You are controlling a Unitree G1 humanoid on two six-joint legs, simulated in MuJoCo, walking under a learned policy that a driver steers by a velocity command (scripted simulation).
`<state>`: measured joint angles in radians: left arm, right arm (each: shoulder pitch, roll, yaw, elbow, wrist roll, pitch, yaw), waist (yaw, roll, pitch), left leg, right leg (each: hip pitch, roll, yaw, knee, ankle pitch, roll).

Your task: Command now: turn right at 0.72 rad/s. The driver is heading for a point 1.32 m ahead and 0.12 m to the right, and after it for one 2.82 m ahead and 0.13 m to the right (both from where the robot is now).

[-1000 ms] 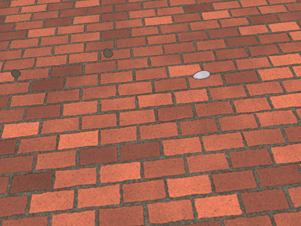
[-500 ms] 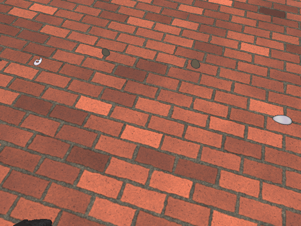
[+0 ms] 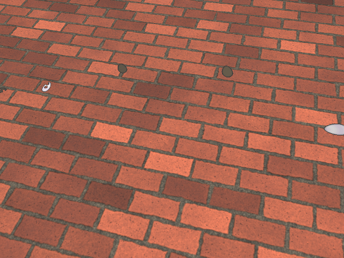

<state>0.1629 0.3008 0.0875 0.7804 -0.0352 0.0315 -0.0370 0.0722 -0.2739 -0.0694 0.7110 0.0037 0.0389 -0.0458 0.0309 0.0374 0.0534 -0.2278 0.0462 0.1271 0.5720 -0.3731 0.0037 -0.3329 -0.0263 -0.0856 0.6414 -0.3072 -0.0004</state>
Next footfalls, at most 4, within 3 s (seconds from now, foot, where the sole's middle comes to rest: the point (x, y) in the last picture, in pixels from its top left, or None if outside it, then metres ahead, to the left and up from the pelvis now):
0.60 left None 0.25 0.07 -0.77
1.02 right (238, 199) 0.67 -0.18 -0.77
1.42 left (147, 136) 0.99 0.21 -0.77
1.86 right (200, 75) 1.40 -0.04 -0.77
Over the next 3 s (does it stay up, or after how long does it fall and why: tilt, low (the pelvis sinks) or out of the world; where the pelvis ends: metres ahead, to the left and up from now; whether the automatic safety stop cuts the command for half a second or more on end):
stays up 1.60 -0.09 0.01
